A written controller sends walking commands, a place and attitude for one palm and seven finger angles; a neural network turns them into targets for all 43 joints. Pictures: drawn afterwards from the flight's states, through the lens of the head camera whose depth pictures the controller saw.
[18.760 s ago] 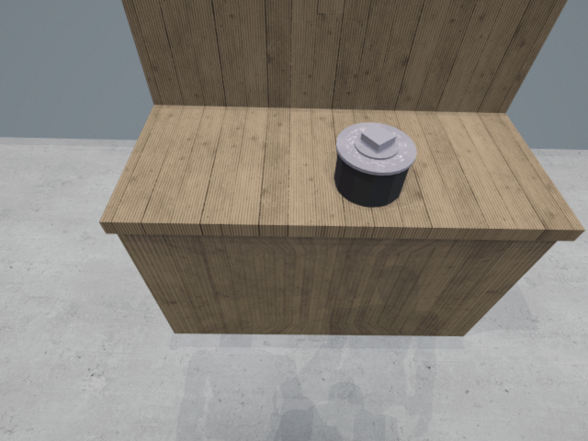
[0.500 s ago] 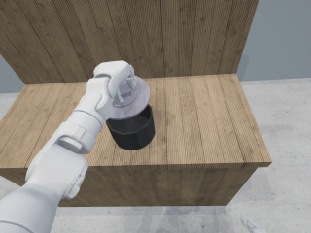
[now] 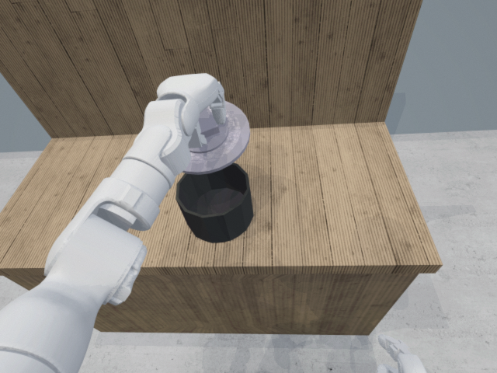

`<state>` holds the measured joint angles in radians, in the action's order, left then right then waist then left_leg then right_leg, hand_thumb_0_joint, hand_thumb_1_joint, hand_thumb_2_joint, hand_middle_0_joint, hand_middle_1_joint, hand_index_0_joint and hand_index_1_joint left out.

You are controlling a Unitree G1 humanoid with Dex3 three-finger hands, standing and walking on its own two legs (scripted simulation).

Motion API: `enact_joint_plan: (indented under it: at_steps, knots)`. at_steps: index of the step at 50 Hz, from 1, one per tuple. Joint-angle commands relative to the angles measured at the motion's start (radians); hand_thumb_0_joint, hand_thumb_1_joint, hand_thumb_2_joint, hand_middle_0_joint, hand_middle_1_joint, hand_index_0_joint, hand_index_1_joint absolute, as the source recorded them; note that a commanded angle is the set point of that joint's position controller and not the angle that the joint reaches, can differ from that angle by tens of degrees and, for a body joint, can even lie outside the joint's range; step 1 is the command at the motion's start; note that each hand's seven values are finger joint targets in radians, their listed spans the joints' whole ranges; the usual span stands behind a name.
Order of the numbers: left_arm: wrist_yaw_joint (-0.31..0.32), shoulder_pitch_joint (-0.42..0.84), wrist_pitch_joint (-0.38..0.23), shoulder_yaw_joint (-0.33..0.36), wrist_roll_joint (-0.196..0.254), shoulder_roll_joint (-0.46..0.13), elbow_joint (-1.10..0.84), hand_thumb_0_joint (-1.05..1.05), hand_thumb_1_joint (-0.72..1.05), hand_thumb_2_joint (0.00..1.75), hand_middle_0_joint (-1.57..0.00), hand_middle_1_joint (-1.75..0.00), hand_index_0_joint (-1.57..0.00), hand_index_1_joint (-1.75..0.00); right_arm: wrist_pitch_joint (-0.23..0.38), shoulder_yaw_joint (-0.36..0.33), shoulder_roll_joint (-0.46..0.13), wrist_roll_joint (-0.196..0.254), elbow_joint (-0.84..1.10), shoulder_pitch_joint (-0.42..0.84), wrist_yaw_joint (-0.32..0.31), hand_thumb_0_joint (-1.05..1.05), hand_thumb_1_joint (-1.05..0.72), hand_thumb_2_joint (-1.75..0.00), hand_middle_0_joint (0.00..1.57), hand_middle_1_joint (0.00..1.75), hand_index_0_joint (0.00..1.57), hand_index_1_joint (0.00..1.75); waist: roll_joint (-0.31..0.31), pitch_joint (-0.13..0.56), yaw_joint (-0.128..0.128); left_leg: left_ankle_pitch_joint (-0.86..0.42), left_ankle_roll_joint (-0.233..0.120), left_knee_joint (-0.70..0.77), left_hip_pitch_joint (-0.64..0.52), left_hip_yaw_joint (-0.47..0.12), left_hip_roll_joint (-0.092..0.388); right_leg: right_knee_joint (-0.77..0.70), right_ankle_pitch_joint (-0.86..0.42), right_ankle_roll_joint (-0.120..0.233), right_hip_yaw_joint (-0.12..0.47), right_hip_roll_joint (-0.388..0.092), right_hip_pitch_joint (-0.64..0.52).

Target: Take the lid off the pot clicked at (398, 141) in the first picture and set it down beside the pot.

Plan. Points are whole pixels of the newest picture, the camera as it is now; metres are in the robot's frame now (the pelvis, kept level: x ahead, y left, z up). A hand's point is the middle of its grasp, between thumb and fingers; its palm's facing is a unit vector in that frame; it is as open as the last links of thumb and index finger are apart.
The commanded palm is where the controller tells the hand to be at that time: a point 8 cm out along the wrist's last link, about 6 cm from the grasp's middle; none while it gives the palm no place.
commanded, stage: lift the lid straight up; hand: left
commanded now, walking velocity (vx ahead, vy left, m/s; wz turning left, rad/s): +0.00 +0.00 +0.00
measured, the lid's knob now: (200, 124) +0.50 +0.08 +0.15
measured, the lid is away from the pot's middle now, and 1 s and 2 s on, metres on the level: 0.02 0.08 0.20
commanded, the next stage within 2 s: move the lid sideways beside the pot in 0.22 s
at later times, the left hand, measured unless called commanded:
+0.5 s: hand (185, 123) +0.46 +0.10 +0.18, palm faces -0.22 -0.04 -0.97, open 7.7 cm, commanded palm +0.45 +0.12 +0.25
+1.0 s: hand (148, 128) +0.46 +0.16 +0.18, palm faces -0.25 -0.01 -0.97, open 7.7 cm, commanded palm +0.45 +0.17 +0.25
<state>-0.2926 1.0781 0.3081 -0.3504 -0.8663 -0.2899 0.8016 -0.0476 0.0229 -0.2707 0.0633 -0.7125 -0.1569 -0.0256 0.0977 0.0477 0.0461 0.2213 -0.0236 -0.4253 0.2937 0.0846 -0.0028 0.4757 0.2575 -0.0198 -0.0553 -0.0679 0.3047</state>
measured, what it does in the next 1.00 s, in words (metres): stands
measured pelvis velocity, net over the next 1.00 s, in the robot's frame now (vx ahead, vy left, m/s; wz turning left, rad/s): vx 0.00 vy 0.01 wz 0.01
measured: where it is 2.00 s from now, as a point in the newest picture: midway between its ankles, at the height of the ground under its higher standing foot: outside the picture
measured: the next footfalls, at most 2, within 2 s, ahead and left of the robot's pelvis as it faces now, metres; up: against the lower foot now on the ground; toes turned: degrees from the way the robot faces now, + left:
none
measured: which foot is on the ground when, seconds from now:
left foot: down 0.00-1.00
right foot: down 0.00-1.00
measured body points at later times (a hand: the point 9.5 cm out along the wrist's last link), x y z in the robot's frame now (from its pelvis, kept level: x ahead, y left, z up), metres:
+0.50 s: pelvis +0.00 +0.00 +0.00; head +0.02 -0.04 +0.45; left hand +0.47 +0.10 +0.23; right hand +0.13 -0.25 -0.13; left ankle -0.01 +0.11 -0.74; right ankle -0.01 -0.13 -0.74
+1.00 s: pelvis +0.00 +0.01 +0.00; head +0.03 -0.03 +0.45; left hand +0.47 +0.16 +0.23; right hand +0.13 -0.25 -0.13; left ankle -0.01 +0.11 -0.74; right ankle -0.01 -0.13 -0.74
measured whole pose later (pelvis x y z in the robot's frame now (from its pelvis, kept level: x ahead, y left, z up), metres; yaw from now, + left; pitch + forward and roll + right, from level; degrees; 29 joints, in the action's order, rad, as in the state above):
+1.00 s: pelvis +0.00 +0.01 +0.00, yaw +0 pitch +5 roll +0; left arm -0.39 1.03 0.19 -0.27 -0.89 -0.46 0.75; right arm -0.05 0.02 -0.29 0.07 -0.68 -0.18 -0.05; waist 0.08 0.02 0.05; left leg 0.21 -0.03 -0.41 0.28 0.07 0.00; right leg 0.43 0.23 -0.03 -0.06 -0.07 0.28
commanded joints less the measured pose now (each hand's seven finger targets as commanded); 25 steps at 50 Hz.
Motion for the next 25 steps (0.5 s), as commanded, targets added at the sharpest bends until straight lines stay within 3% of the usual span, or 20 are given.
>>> enact_joint_plan:
  at_steps: [1,2,3,4,7,10,11,13,16,19,20,21,23,25]
  knots:
    - [0.049,0.622,0.018,0.104,-0.044,-0.229,-0.224,0.00,0.47,1.07,-0.80,-1.02,-0.85,-1.04,0.028,-0.038,-0.107,-0.001,0.125,0.069,0.005,0.00,-0.90,-0.90,0.20,0.30,0.20,0.30,-0.167,0.450,0.004,-0.358,-0.043,-0.012,-0.237,-0.081,-0.018,-0.013,-0.469,0.045,0.002,0.049,-0.129]
    - [0.043,0.595,0.024,0.127,-0.036,-0.242,-0.187,0.00,0.47,1.07,-0.80,-1.02,-0.85,-1.04,0.024,-0.037,-0.113,-0.002,0.124,0.065,0.003,0.00,-0.90,-0.90,0.20,0.30,0.20,0.30,-0.203,0.427,0.001,-0.346,-0.044,-0.008,-0.207,-0.080,-0.021,-0.018,-0.471,0.046,0.003,0.047,-0.139]
    - [0.038,0.600,0.031,0.119,-0.037,-0.237,-0.164,0.00,0.47,1.07,-0.80,-1.02,-0.85,-1.04,0.018,-0.033,-0.116,-0.001,0.122,0.069,0.001,0.00,-0.90,-0.90,0.20,0.30,0.20,0.30,-0.201,0.410,0.005,-0.307,-0.042,0.004,-0.196,-0.072,-0.021,-0.020,-0.444,0.042,0.002,0.047,-0.129]
    - [0.030,0.609,0.036,0.088,-0.036,-0.204,-0.148,0.00,0.47,1.07,-0.80,-1.02,-0.85,-1.04,0.015,-0.031,-0.112,0.002,0.121,0.075,0.000,0.00,-0.90,-0.90,0.20,0.30,0.20,0.30,-0.198,0.378,0.010,-0.272,-0.041,0.007,-0.185,-0.070,-0.023,-0.026,-0.416,0.041,-0.001,0.047,-0.108]
    - [0.016,0.647,0.017,0.086,-0.034,-0.208,-0.209,0.00,0.47,1.07,-0.80,-1.02,-0.85,-1.04,0.020,-0.031,-0.108,0.000,0.137,0.075,-0.005,0.00,-0.90,-0.90,0.20,0.30,0.20,0.30,-0.188,0.416,0.010,-0.281,-0.047,0.004,-0.207,-0.075,-0.026,-0.029,-0.414,0.044,0.006,0.044,-0.122]
    - [0.020,0.688,-0.006,0.142,-0.047,-0.295,-0.243,0.00,0.47,1.07,-0.80,-1.02,-0.85,-1.04,0.032,-0.031,-0.109,-0.004,0.136,0.061,-0.017,0.00,-0.90,-0.90,0.20,0.30,0.20,0.30,-0.169,0.468,0.007,-0.290,-0.050,0.003,-0.235,-0.074,-0.025,-0.028,-0.438,0.041,0.015,0.043,-0.154]
    - [0.020,0.690,-0.014,0.112,-0.047,-0.264,-0.265,0.00,0.47,1.07,-0.80,-1.02,-0.85,-1.04,0.035,-0.030,-0.104,-0.002,0.141,0.063,-0.015,0.00,-0.90,-0.90,0.20,0.30,0.20,0.30,-0.143,0.478,0.008,-0.320,-0.049,0.000,-0.246,-0.078,-0.026,-0.023,-0.459,0.044,0.012,0.043,-0.152]
    - [0.023,0.659,-0.017,0.116,-0.045,-0.259,-0.233,0.00,0.47,1.07,-0.80,-1.02,-0.85,-1.04,0.035,-0.033,-0.107,-0.001,0.134,0.062,-0.012,0.00,-0.90,-0.90,0.20,0.30,0.20,0.30,-0.174,0.441,0.011,-0.316,-0.048,-0.001,-0.232,-0.076,-0.020,-0.029,-0.452,0.043,0.009,0.045,-0.141]
    - [0.032,0.638,-0.008,0.129,-0.034,-0.268,-0.208,0.00,0.47,1.07,-0.80,-1.02,-0.85,-1.04,0.032,-0.031,-0.110,0.002,0.130,0.061,-0.012,0.00,-0.90,-0.90,0.20,0.30,0.20,0.30,-0.174,0.415,0.005,-0.274,-0.046,0.012,-0.208,-0.071,-0.022,-0.037,-0.423,0.040,0.009,0.044,-0.138]
    - [0.040,0.647,-0.018,0.171,-0.056,-0.334,-0.233,0.00,0.47,1.07,-0.80,-1.02,-0.85,-1.04,0.034,-0.030,-0.114,-0.001,0.135,0.061,-0.014,0.00,-0.90,-0.90,0.20,0.30,0.20,0.30,-0.148,0.447,-0.005,-0.300,-0.047,0.012,-0.214,-0.076,-0.020,-0.029,-0.442,0.044,0.014,0.041,-0.162]
    - [0.038,0.633,-0.013,0.139,-0.064,-0.297,-0.214,0.00,0.47,1.07,-0.80,-1.02,-0.85,-1.04,0.031,-0.030,-0.110,0.001,0.134,0.066,-0.013,0.00,-0.90,-0.90,0.20,0.30,0.20,0.30,-0.137,0.433,0.000,-0.303,-0.046,0.010,-0.218,-0.071,-0.019,-0.030,-0.436,0.045,0.011,0.043,-0.143]
    - [0.038,0.644,-0.015,0.145,-0.063,-0.304,-0.240,0.00,0.47,1.07,-0.80,-1.02,-0.85,-1.04,0.031,-0.033,-0.112,0.000,0.135,0.059,-0.011,0.00,-0.90,-0.90,0.20,0.30,0.20,0.30,-0.142,0.450,-0.001,-0.308,-0.045,0.012,-0.226,-0.079,-0.016,-0.029,-0.432,0.045,0.006,0.044,-0.148]
    - [0.033,0.620,-0.020,0.192,-0.058,-0.359,-0.254,0.00,0.47,1.07,-0.80,-1.02,-0.85,-1.04,0.034,-0.036,-0.119,-0.001,0.146,0.065,-0.012,0.00,-0.90,-0.90,0.20,0.30,0.20,0.30,-0.155,0.470,-0.007,-0.324,-0.049,0.006,-0.228,-0.076,-0.017,-0.028,-0.460,0.044,0.016,0.042,-0.175]
    - [0.020,0.605,-0.019,0.148,-0.050,-0.308,-0.277,0.00,0.47,1.07,-0.80,-1.02,-0.85,-1.04,0.034,-0.038,-0.114,0.003,0.151,0.068,-0.010,0.00,-0.90,-0.90,0.20,0.30,0.20,0.30,-0.142,0.465,-0.002,-0.329,-0.049,0.006,-0.242,-0.076,-0.017,-0.033,-0.456,0.043,0.010,0.042,-0.163]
